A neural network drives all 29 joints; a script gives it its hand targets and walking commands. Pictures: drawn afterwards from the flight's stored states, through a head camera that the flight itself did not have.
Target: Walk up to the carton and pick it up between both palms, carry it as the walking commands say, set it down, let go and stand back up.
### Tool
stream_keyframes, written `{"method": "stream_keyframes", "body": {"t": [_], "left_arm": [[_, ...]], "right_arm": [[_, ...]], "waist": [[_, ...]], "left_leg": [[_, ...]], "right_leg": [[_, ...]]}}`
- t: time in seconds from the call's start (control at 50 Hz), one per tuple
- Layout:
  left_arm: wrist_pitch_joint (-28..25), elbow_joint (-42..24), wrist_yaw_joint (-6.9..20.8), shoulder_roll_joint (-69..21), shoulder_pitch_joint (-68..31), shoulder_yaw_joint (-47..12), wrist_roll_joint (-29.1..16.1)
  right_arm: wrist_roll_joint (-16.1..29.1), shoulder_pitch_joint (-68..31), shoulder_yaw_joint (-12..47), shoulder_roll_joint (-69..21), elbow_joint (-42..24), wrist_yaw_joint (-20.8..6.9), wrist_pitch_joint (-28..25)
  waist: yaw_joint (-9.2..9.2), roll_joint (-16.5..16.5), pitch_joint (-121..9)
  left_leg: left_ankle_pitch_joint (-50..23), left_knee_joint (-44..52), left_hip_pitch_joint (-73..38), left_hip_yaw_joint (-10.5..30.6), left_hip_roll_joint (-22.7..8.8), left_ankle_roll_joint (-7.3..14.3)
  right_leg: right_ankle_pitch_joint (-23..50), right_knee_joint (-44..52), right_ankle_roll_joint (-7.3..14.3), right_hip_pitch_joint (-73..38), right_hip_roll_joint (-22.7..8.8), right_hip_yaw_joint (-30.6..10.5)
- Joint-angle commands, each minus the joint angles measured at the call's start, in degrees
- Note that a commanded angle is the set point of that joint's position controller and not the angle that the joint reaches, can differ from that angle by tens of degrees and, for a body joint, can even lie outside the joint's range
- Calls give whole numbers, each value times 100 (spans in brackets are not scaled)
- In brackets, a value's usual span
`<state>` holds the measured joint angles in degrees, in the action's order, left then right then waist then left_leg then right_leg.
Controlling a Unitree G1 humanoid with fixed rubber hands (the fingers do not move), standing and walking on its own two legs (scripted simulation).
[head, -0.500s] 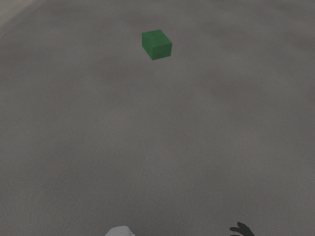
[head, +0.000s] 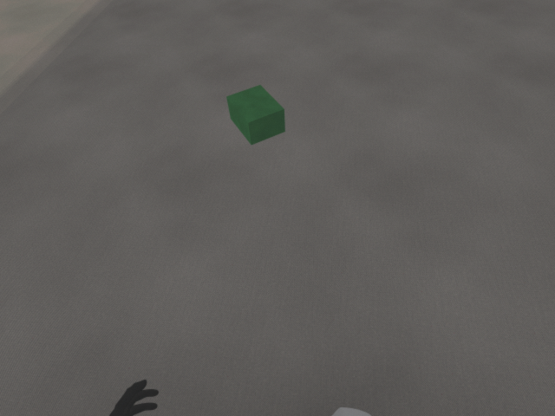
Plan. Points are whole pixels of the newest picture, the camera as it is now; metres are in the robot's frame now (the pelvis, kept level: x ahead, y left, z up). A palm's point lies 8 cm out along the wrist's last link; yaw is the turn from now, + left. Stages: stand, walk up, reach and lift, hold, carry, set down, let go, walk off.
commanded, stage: walk up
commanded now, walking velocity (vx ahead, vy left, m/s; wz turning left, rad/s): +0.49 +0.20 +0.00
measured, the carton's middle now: (255, 114) +1.68 +0.15 -0.69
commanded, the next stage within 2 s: none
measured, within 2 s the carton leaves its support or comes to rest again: neither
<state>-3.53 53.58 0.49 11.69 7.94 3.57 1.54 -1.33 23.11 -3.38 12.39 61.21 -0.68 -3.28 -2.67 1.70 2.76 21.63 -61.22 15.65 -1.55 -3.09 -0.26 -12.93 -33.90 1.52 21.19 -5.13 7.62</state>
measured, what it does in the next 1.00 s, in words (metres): walks ahead: left foot, then right foot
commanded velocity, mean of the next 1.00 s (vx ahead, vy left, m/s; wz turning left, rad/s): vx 0.50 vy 0.05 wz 0.01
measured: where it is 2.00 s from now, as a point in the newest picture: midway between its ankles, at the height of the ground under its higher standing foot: (262, 225)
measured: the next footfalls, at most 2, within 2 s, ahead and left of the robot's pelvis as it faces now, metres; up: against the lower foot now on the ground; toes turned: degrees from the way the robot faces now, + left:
left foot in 0.42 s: +0.33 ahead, +0.21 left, +0.00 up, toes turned +8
right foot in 0.94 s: +0.60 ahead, -0.07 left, +0.00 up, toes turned -9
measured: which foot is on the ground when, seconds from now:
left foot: up 0.00-0.40, down 0.42-0.94, up 0.96-1.00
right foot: down 0.00-0.42, up 0.44-0.92, down 0.94-1.00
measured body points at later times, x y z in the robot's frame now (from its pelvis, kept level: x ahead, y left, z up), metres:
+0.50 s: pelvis +0.23 +0.09 +0.00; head +0.27 +0.11 +0.45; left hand +0.17 +0.34 -0.15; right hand +0.37 -0.14 -0.12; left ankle +0.29 +0.20 -0.73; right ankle +0.09 -0.07 -0.66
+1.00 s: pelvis +0.48 +0.04 -0.01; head +0.51 +0.02 +0.44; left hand +0.65 +0.27 -0.12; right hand +0.37 -0.18 -0.16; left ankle +0.31 +0.19 -0.69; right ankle +0.56 -0.07 -0.73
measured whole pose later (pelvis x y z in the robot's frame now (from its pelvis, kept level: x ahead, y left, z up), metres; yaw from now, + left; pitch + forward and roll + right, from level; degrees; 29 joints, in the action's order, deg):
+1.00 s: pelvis +0.48 +0.04 -0.01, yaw +0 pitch +1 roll +1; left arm -4.1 51.3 1.1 11.1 3.0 2.8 1.9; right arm -1.1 27.1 -2.3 10.0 62.6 0.0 -3.3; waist -3.9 0.5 3.2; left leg 28.9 -47.2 6.8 -3.4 -5.1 -1.5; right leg -10.5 -35.6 1.9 25.4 -4.5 7.9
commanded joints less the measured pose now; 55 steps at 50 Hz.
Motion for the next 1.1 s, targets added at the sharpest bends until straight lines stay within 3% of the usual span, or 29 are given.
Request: {"method": "stream_keyframes", "body": {"t": [0.0, 0.06, 0.1, 0.22, 0.28, 0.34, 0.36, 0.38, 0.4, 0.42, 0.44, 0.46, 0.48, 0.5, 0.56, 0.62, 0.72, 0.8, 0.84, 0.88, 0.9, 0.92, 0.94, 0.96, 0.98, 1.0, 1.02, 1.04, 1.08], "left_arm": [[-75, 158, -56, 636, 879, 166, -46], [-165, 355, -49, 526, 1368, 102, -23], [-186, 423, -57, 625, 1624, 103, -16], [-151, 475, -111, 758, 2031, 163, -8], [-122, 551, -126, 877, 2233, 244, -4], [-69, 552, -113, 987, 2039, 281, -3], [-41, 542, -85, 947, 1921, 254, -20], [-10, 589, -51, 740, 1967, 170, -32], [5, 526, -24, 421, 2005, 77, -26], [-45, 177, -14, -82, 2080, 1, -110], [-43, 89, -22, 235, 1827, 121, -94], [-43, 38, -7, 421, 1449, 179, -99], [-57, 115, 16, 370, 1344, 174, -121], [-27, 217, 27, 286, 1409, 169, -109], [196, 257, 107, 178, 1489, 167, -4], [371, 53, 197, 172, 908, 142, 6], [363, -370, 335, 225, -310, 87, -16], [216, -597, 326, 161, -983, 0, -95], [167, -605, 275, 251, -1055, 3, -35], [82, -550, 202, 345, -794, 24, 55], [12, -385, 147, 407, -218, 68, 93], [-76, -111, 66, 636, 742, 156, 127], [-122, 44, -24, 1298, 1922, 315, 193], [-49, 233, -77, 2144, 2374, 434, 22], [22, 274, -89, 1936, 1915, 419, -99], [-5, 196, -95, 1447, 1339, 283, -77], [-50, 187, -68, 1084, 992, 212, -79], [-81, 188, -51, 778, 849, 134, -85], [-133, 257, -41, 542, 986, 55, -72]], "right_arm": [[-59, 85, -50, 92, -258, -82, 1], [-75, -22, -27, 48, -265, -164, 171], [-84, -418, 1, 51, -391, -207, 254], [-51, -1874, 148, 71, -932, -364, 270], [0, -2333, 143, 162, -1124, -395, 244], [-32, -2226, 82, 331, -1121, -359, 189], [-56, -1876, 54, 399, -1019, -314, 128], [-103, -1142, -10, 507, -779, -230, 14], [-176, -20, -156, 924, -549, -117, -96], [-193, 833, -313, 1797, -350, -23, -110], [-57, 737, -364, 1909, -289, 26, -57], [-56, 135, -246, 1378, -391, 37, -72], [-65, -402, -133, 941, -519, 12, -122], [-61, -748, -74, 722, -619, -5, -174], [6, -387, -31, 541, -360, 54, -271], [29, -42, 21, 479, -225, 70, -313], [40, 354, 39, 562, -240, 114, -310], [52, 624, 76, 445, -108, 113, -265], [27, 747, 51, 553, -55, 99, -210], [5, 730, 5, 728, 16, 110, -149], [7, 671, -2, 771, 53, 106, -114], [26, 646, 12, 705, 43, 107, -90], [30, 715, 6, 540, -143, 134, -83], [94, 1267, -6, 105, -219, 73, -86], [-28, 927, -94, 442, -201, 42, -18], [-24, 512, -64, 245, -277, 2, -4], [4, 244, -10, 66, -271, -34, -12], [11, 124, -14, 38, -275, -59, 16], [-46, 158, -5, 16, -255, -137, 143]], "waist": [[339, -1035, -179], [267, -1076, -163], [299, -1030, -59], [570, -1080, 465], [696, -1165, 570], [591, -1286, 474], [419, -1204, 266], [44, -765, -254], [-479, 120, -1005], [-604, 1937, -1626], [-528, 1526, -1643], [-321, 789, -956], [-118, 364, -538], [63, 261, -395], [271, 504, -258], [240, 775, 54], [6, 619, 466], [-110, 1100, 455], [-143, 1018, 473], [27, 651, 409], [335, 342, 84], [752, 34, -529], [1191, -1049, -1384], [924, -1980, -2048], [673, -1008, -1449], [517, -782, -688], [406, -651, -358], [328, -923, -252], [232, -1189, -211]], "left_leg": [[-894, -707, 1695, 370, -536, 75], [-1121, -478, 1607, 236, -408, -18], [-1269, -169, 1835, 154, -409, -83], [-1906, 1951, 1773, -292, -464, -263], [-1815, 2660, 1344, -490, -393, -242], [-1255, 3040, 654, -524, -273, -94], [-1117, 3241, 15, -574, -172, -26], [-1038, 3495, -1191, -638, -37, 54], [-264, 3631, -2565, 288, -889, 210], [483, 4559, -3510, 2707, -2506, 649], [789, 5174, -3053, 3505, -2590, 923], [537, 4973, -2478, 2805, -2304, 829], [-315, 4883, -1826, 2153, -2024, 707], [-1110, 4882, -1383, 1630, -1818, 557], [-2534, 4845, -1005, 1022, -1642, 436], [-2182, 5110, -855, 616, -1483, 464], [-1560, 5505, -925, 333, -1451, 534], [-1337, 5557, -950, -244, -1088, 546], [-1744, 5312, -1104, -232, -1143, 648], [-2613, 4746, -1374, -171, -1269, 616], [-3215, 3882, -1345, -337, -1126, 530], [-3174, 2677, -742, -529, -832, 400], [-1040, 704, 341, -689, -470, 201], [1339, -560, 1656, -61, 309, 19], [784, -1033, 1808, 550, -113, 52], [163, -1084, 1945, 414, -335, 55], [-405, -855, 1806, 416, -531, 83], [-694, -683, 1638, 310, -602, 83], [-991, -506, 1410, 205, -558, 15]], "right_leg": [[530, 2091, 225, -1396, -1528, -2048], [2010, 1972, 168, -1379, -1288, -1254], [2348, 1996, 189, -1410, -1281, -1004], [754, 2588, 275, -1272, -1288, -737], [612, 2638, 277, -1352, -1391, -629], [803, 2343, 243, -1366, -1433, -443], [903, 1907, 203, -1254, -1298, -262], [1145, 728, 97, -997, -855, 115], [23, -953, -67, -102, -541, 264], [-2307, -2953, -248, 1438, 212, 114], [-1854, -3705, -139, 1834, 121, -742], [-1331, -3929, -43, 2010, -175, -845], [-755, -3729, -3, 1794, -335, -851], [-397, -3521, -40, 1477, -450, -849], [-43, -3278, -246, 1170, -406, -779], [444, -2776, -401, 1487, -355, -597], [1177, -1316, -564, 1824, -317, -395], [1097, -141, -430, 877, -63, -12], [728, -10, -328, 569, 43, 64], [267, 237, -210, 264, 135, 88], [259, 556, -142, -470, 262, 167], [275, 520, -15, -1830, 141, 20], [-267, 715, 166, -3135, -1451, -1789], [-385, 2077, 636, -3801, -2902, -4891], [-307, 2094, 586, -3082, -2663, -4522], [-77, 1920, 416, -2297, -2312, -3537], [365, 1917, 319, -1706, -1926, -2687], [591, 2017, 225, -1371, -1568, -2068], [988, 2129, 118, -1159, -1304, -1456]]}}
